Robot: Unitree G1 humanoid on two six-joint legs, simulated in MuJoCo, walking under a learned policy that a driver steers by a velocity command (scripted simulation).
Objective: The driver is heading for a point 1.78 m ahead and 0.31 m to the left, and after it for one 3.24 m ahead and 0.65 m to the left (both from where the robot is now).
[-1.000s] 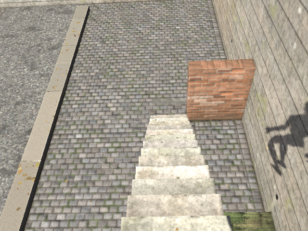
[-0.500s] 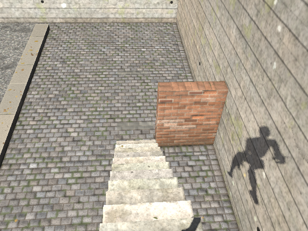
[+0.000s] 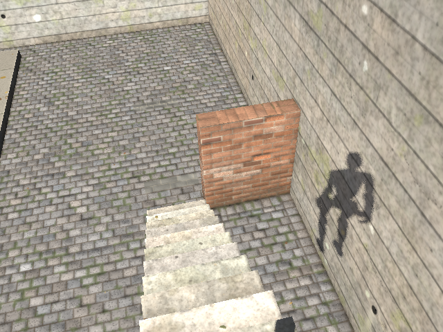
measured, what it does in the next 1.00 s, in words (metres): stands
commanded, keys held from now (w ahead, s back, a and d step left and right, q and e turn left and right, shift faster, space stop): no key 0.84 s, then w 0.16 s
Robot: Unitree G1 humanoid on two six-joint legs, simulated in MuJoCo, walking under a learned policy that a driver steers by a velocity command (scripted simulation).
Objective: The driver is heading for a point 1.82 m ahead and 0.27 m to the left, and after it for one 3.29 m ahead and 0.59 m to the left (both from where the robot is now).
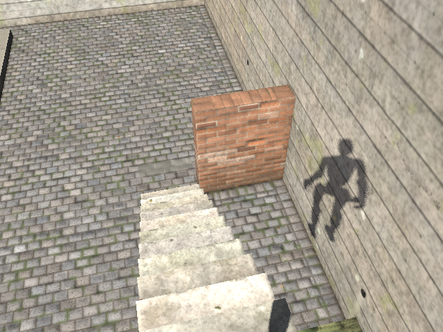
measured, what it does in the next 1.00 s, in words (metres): walks ahead: left foot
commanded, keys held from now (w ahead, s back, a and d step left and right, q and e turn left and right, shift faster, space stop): w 1.00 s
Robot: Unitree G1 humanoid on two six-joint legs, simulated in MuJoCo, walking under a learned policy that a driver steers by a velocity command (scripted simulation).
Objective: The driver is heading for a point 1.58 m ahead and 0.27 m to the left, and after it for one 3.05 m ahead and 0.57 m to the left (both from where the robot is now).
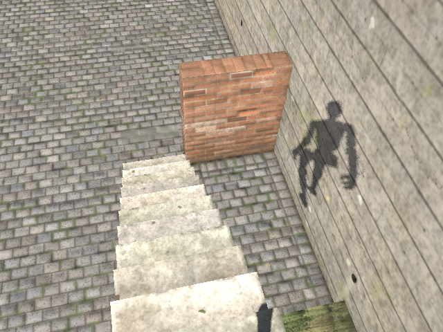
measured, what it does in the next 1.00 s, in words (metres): goes down: right foot 0.39 m lower, then left foot 0.16 m higher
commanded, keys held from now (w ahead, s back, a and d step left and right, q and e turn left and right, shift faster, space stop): w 0.98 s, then w+q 0.02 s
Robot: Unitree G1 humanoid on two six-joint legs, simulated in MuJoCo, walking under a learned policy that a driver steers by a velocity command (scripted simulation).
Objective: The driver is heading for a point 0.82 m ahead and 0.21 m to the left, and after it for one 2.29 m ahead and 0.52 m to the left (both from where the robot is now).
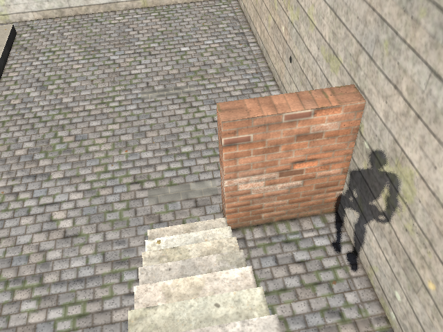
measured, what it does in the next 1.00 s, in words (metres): goes down, turning left: left foot 0.20 m lower, then right foot 0.19 m lower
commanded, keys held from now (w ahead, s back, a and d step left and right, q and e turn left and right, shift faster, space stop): w+q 0.58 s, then w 0.36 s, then w+e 0.04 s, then e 0.02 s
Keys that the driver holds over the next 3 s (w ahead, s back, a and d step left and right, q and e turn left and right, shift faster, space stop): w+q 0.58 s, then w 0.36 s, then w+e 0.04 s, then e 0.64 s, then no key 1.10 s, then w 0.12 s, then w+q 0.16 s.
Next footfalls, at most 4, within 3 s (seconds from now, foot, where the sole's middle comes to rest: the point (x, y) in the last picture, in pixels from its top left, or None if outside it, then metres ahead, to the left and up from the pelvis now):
0.26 left None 0.20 0.16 -0.95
0.66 right None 0.49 -0.02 -1.14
1.02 left None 0.66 0.40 -1.34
1.56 right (211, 317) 0.95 0.18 -1.53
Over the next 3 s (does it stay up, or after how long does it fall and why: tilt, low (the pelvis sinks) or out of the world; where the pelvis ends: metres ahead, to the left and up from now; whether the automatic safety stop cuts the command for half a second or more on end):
stays up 1.12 0.25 -0.94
